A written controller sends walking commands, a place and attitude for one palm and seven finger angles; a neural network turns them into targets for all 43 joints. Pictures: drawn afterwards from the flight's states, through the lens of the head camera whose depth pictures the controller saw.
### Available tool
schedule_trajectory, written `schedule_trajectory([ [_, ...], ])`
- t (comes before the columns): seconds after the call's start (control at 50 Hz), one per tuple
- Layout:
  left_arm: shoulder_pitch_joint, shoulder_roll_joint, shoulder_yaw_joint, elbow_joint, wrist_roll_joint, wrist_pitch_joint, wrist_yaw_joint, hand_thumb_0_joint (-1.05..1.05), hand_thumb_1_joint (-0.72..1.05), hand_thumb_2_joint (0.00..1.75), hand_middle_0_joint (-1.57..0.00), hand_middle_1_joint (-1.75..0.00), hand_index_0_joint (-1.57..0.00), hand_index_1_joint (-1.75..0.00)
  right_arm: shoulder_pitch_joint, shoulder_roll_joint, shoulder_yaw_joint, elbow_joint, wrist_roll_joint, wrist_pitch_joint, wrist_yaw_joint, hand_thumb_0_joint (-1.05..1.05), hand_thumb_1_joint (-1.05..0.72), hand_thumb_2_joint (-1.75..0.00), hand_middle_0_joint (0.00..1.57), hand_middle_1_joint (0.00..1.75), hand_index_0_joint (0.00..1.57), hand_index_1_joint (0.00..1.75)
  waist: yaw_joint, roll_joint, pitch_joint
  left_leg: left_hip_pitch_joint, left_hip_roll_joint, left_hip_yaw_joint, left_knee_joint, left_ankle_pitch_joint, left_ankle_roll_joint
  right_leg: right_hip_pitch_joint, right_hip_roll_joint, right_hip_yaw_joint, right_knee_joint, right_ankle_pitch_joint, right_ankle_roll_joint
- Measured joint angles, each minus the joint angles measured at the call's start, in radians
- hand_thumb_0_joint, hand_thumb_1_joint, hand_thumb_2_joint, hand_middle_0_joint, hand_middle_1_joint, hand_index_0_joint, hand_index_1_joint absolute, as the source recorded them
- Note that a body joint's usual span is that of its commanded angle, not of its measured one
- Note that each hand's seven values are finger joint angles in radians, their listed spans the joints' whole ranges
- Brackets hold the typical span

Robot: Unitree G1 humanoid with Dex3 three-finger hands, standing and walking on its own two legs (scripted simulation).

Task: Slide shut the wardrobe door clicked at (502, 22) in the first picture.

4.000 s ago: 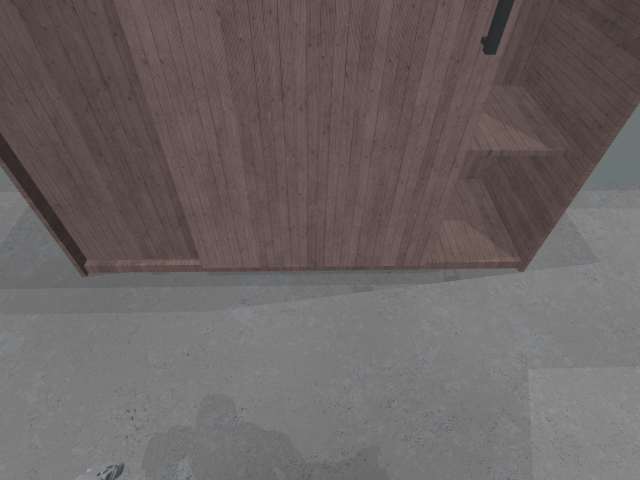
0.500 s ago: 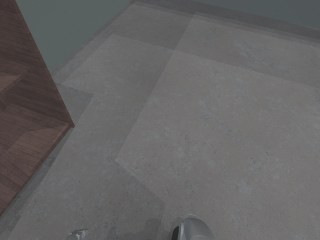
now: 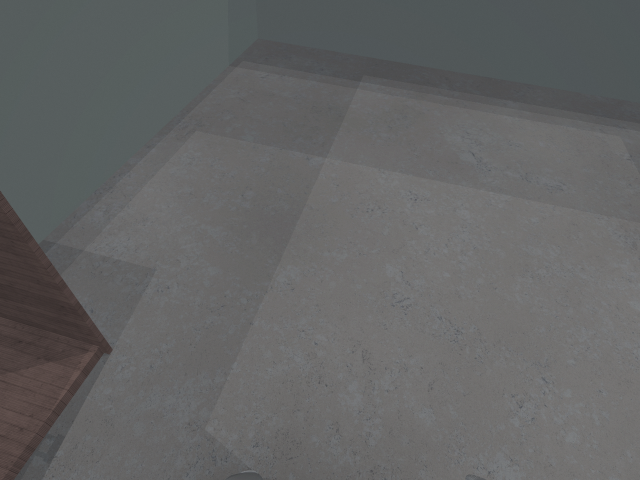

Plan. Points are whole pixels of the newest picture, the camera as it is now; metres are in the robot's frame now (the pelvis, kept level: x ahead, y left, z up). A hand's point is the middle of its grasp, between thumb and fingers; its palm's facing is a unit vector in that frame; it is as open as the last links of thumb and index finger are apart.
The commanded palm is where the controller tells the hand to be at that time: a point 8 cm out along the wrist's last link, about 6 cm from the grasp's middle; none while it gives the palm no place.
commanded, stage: walk to a spot facing it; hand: left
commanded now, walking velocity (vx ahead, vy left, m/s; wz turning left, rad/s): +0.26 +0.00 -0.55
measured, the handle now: out of the picture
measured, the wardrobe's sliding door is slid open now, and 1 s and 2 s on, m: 0.39 0.39 0.39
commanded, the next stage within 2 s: turn to face it in 0.22 s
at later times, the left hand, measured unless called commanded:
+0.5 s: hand (252, 383) +0.30 +0.14 -0.17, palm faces -0.22 -0.95 -0.21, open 7.3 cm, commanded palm none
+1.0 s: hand (196, 410) +0.25 +0.22 -0.18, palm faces +0.13 -0.97 -0.21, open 7.3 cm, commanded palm none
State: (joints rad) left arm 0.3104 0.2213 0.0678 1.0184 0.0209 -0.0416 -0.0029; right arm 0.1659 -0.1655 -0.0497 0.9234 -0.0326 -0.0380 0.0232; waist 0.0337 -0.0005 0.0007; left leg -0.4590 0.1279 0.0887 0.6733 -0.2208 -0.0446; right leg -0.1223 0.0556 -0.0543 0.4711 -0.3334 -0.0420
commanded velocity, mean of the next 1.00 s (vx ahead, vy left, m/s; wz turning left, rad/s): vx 0.02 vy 0.00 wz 0.25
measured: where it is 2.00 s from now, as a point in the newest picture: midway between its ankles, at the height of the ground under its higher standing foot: outside the picture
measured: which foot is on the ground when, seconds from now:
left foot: up 0.00-0.02, down 0.04-0.48, up 0.50-0.80, down 0.82-1.00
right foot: down 0.00-0.04, up 0.06-0.44, down 0.46-0.82, up 0.84-1.00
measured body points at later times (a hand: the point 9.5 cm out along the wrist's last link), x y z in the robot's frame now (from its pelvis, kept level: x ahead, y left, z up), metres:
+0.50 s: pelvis +0.16 -0.02 -0.01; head +0.19 -0.03 +0.44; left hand +0.31 +0.19 -0.15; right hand +0.05 -0.23 -0.17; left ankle +0.11 +0.12 -0.73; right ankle +0.20 -0.14 -0.74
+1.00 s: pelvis +0.18 +0.01 +0.00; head +0.21 +0.04 +0.45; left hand +0.24 +0.27 -0.16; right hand +0.24 -0.25 -0.13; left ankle +0.21 +0.09 -0.73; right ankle +0.17 -0.14 -0.65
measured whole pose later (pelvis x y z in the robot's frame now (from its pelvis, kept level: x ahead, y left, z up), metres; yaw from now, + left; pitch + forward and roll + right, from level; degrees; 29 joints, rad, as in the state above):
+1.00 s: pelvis +0.18 +0.01 +0.00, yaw +4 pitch +1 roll -2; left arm 0.18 0.24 0.10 0.94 0.02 0.06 0.02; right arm 0.25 -0.20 -0.07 0.94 -0.03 0.02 -0.01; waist -0.02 -0.04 0.05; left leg -0.35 0.02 0.08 0.58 -0.25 0.06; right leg -0.52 -0.08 -0.06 1.14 -0.37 0.07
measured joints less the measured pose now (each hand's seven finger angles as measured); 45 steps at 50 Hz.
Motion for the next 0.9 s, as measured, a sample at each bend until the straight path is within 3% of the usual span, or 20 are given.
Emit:
schedule_trajectory([
  [0.04, 0.035, 0.000, 0.004, 0.003, -0.004, 0.005, -0.001, 0.00, 0.92, 0.90, -0.20, -0.30, -0.20, -0.30, -0.008, -0.004, 0.005, -0.005, -0.003, -0.016, -0.003, 0.01, -0.91, -0.90, 0.20, 0.30, 0.20, 0.30, 0.014, -0.010, -0.002, 0.070, -0.024, 0.019, -0.087, 0.028, 0.026, -0.004, -0.011, 0.023, 0.074, -0.059, 0.012],
  [0.1, 0.051, -0.001, 0.011, 0.027, -0.005, 0.027, -0.004, 0.00, 0.92, 0.90, -0.20, -0.30, -0.20, -0.30, -0.016, 0.005, 0.019, -0.010, -0.009, -0.035, -0.014, 0.01, -0.90, -0.90, 0.20, 0.30, 0.20, 0.30, 0.015, -0.035, 0.014, 0.102, -0.028, 0.074, -0.040, -0.022, 0.071, -0.142, -0.030, 0.046, 0.456, -0.139, 0.007],
  [0.14, 0.047, -0.002, 0.015, 0.036, 0.000, 0.040, -0.013, 0.00, 0.92, 0.90, -0.20, -0.30, -0.20, -0.30, 0.007, 0.014, 0.025, -0.006, -0.007, -0.038, -0.022, 0.01, -0.90, -0.90, 0.20, 0.30, 0.20, 0.30, 0.007, -0.041, 0.016, 0.150, -0.027, 0.102, -0.076, -0.040, 0.072, -0.239, -0.051, 0.031, 0.642, -0.089, 0.012],
  [0.2, 0.027, -0.007, 0.024, 0.017, 0.005, 0.055, -0.021, 0.01, 0.92, 0.90, -0.20, -0.30, -0.20, -0.30, 0.053, 0.027, 0.019, 0.019, 0.003, -0.039, -0.039, 0.00, -0.91, -0.90, 0.20, 0.30, 0.20, 0.30, 0.005, -0.045, 0.021, 0.223, -0.025, 0.141, -0.158, -0.032, 0.067, -0.356, -0.093, 0.013, 0.732, -0.002, 0.035],
  [0.28, -0.015, -0.021, 0.032, -0.021, 0.006, 0.073, -0.025, 0.01, 0.92, 0.90, -0.20, -0.30, -0.20, -0.30, 0.102, 0.006, 0.003, 0.058, 0.006, -0.027, -0.051, -0.01, -0.94, -0.90, 0.20, 0.30, 0.20, 0.30, -0.004, -0.043, 0.033, 0.289, -0.017, 0.186, -0.221, -0.040, 0.059, -0.448, -0.135, -0.002, 0.679, 0.068, 0.065],
  [0.36, -0.075, -0.032, 0.031, -0.045, 0.005, 0.085, -0.025, 0.00, 0.92, 0.90, -0.20, -0.30, -0.20, -0.30, 0.140, -0.006, -0.003, 0.092, 0.002, -0.005, -0.047, 0.00, -0.93, -0.90, 0.20, 0.30, 0.20, 0.30, -0.025, -0.032, 0.057, 0.331, 0.001, 0.225, -0.223, -0.076, 0.039, -0.447, -0.152, -0.033, 0.491, 0.095, 0.077],
  [0.42, -0.121, -0.039, 0.020, -0.051, 0.007, 0.071, -0.016, 0.00, 0.92, 0.90, -0.20, -0.30, -0.20, -0.30, 0.166, -0.008, -0.006, 0.114, -0.001, 0.006, -0.044, 0.00, -0.92, -0.90, 0.20, 0.30, 0.20, 0.30, -0.060, -0.017, 0.077, 0.342, 0.021, 0.236, -0.178, -0.124, 0.017, -0.378, -0.138, -0.051, 0.295, 0.111, 0.066],
  [0.46, -0.143, -0.038, 0.006, -0.053, 0.009, 0.048, -0.008, 0.00, 0.92, 0.90, -0.20, -0.30, -0.20, -0.30, 0.197, -0.003, -0.005, 0.135, 0.002, 0.013, -0.043, 0.00, -0.92, -0.90, 0.20, 0.30, 0.20, 0.30, -0.078, -0.014, 0.076, 0.339, 0.029, 0.230, -0.119, -0.172, -0.003, -0.294, -0.127, -0.064, 0.143, 0.194, 0.058],
  [0.48, -0.154, -0.040, -0.001, -0.048, 0.011, 0.031, -0.001, 0.00, 0.91, 0.90, -0.20, -0.30, -0.20, -0.30, 0.214, 0.001, -0.003, 0.149, 0.006, 0.016, -0.041, 0.01, -0.91, -0.90, 0.20, 0.30, 0.20, 0.30, -0.081, -0.012, 0.069, 0.324, 0.034, 0.218, -0.070, -0.199, -0.009, -0.264, -0.126, -0.072, 0.109, 0.158, 0.030],
  [0.54, -0.199, -0.072, -0.024, -0.031, 0.003, 0.004, 0.011, 0.00, 0.91, 0.90, -0.20, -0.30, -0.20, -0.30, 0.213, 0.003, 0.002, 0.179, 0.019, 0.053, -0.044, 0.01, -0.91, -0.90, 0.20, 0.30, 0.20, 0.30, -0.094, 0.035, 0.076, 0.222, 0.013, 0.064, 0.154, -0.343, -0.002, -0.251, -0.119, -0.112, 0.152, 0.084, 0.003],
  [0.6, -0.220, -0.093, -0.034, -0.036, 0.001, 0.011, 0.025, 0.00, 0.91, 0.90, -0.20, -0.30, -0.20, -0.30, 0.197, 0.024, 0.005, 0.182, 0.021, 0.077, -0.041, 0.01, -0.91, -0.90, 0.20, 0.30, 0.20, 0.30, -0.089, 0.029, 0.069, 0.120, -0.027, -0.001, 0.341, -0.351, 0.000, -0.209, -0.137, -0.143, 0.123, 0.091, 0.008],
  [0.7, -0.214, -0.104, -0.033, -0.050, 0.005, 0.041, 0.037, 0.00, 0.91, 0.90, -0.21, -0.30, -0.21, -0.30, 0.148, 0.041, -0.001, 0.130, 0.015, 0.091, -0.023, 0.01, -0.91, -0.90, 0.20, 0.30, 0.20, 0.30, -0.083, 0.007, 0.044, 0.040, -0.035, 0.014, 0.328, -0.275, 0.000, -0.165, -0.168, -0.195, 0.084, 0.094, 0.022],
  [0.82, -0.183, -0.070, -0.011, -0.078, 0.001, 0.068, 0.035, 0.00, 0.91, 0.90, -0.21, -0.30, -0.21, -0.30, 0.112, -0.001, -0.019, 0.057, 0.005, 0.081, -0.013, 0.02, -0.93, -0.90, 0.20, 0.30, 0.20, 0.30, -0.068, -0.016, 0.036, 0.096, -0.037, 0.045, 0.043, -0.129, 0.020, -0.192, -0.216, -0.256, 0.194, 0.031, 0.058],
  [0.86, -0.169, -0.044, 0.004, -0.085, -0.004, 0.088, 0.032, 0.00, 0.91, 0.90, -0.21, -0.30, -0.21, -0.30, 0.099, -0.012, -0.025, 0.038, -0.002, 0.070, -0.012, 0.02, -0.93, -0.90, 0.20, 0.30, 0.20, 0.30, -0.070, -0.033, 0.039, 0.066, -0.056, 0.038, 0.072, -0.124, 0.076, -0.257, -0.213, -0.197, 0.334, -0.104, 0.081],
  [0.9, -0.161, -0.019, 0.019, -0.080, -0.001, 0.107, 0.029, 0.00, 0.91, 0.90, -0.21, -0.30, -0.21, -0.30, 0.092, -0.018, -0.025, 0.025, -0.004, 0.060, -0.018, 0.02, -0.92, -0.90, 0.20, 0.30, 0.20, 0.30, -0.073, -0.041, 0.044, 0.058, -0.071, 0.026, 0.062, -0.119, 0.099, -0.338, -0.175, -0.100, 0.526, -0.141, 0.089],
])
